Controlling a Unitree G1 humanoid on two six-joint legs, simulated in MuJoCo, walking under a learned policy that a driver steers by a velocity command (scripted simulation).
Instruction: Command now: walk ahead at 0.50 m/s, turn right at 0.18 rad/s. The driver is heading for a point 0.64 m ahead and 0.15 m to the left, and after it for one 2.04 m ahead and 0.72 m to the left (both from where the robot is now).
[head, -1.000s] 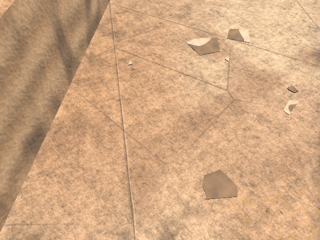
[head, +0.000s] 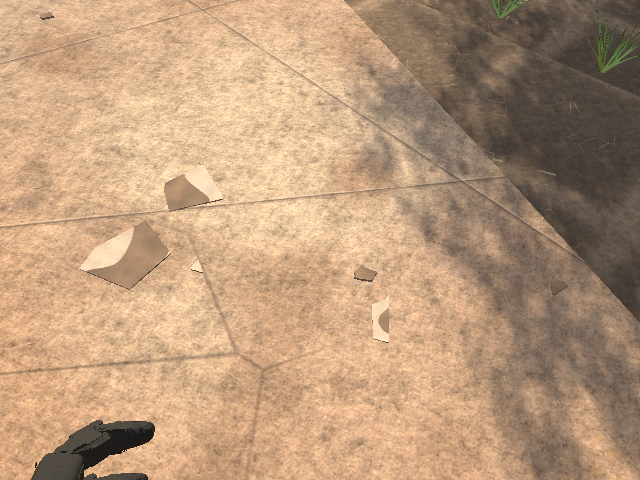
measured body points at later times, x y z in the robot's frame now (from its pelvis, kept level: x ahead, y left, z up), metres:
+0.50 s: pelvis +0.29 +0.03 +0.00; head +0.32 +0.04 +0.45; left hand +0.29 +0.33 -0.13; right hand +0.50 -0.21 -0.08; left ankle +0.41 +0.14 -0.72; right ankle +0.11 -0.09 -0.71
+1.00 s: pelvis +0.57 +0.02 +0.01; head +0.60 +0.01 +0.46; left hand +0.78 +0.26 -0.06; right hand +0.56 -0.27 -0.12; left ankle +0.41 +0.14 -0.72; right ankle +0.70 -0.10 -0.72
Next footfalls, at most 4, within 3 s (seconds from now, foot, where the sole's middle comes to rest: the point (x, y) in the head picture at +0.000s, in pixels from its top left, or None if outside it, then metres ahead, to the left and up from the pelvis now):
0.48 left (252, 476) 0.45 0.14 -0.76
1.00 right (358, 338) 0.74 -0.10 -0.76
1.52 left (214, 275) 0.93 0.23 -0.76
2.02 right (228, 166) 1.30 0.21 -0.76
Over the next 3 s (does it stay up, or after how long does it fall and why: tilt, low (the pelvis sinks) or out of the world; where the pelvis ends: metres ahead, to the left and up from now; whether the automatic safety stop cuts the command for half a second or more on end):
stays up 1.54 0.53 0.02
